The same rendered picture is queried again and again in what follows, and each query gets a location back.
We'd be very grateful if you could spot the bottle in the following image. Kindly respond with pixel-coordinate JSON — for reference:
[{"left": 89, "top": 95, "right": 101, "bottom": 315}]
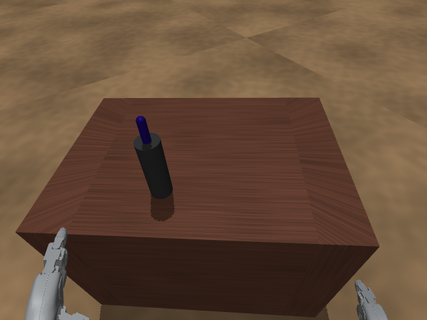
[{"left": 133, "top": 116, "right": 173, "bottom": 199}]

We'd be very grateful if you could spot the left robot hand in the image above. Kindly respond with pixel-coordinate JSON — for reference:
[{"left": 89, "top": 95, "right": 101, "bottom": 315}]
[{"left": 25, "top": 227, "right": 90, "bottom": 320}]

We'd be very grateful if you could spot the right robot hand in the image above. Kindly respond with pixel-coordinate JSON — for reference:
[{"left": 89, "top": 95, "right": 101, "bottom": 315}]
[{"left": 355, "top": 279, "right": 389, "bottom": 320}]

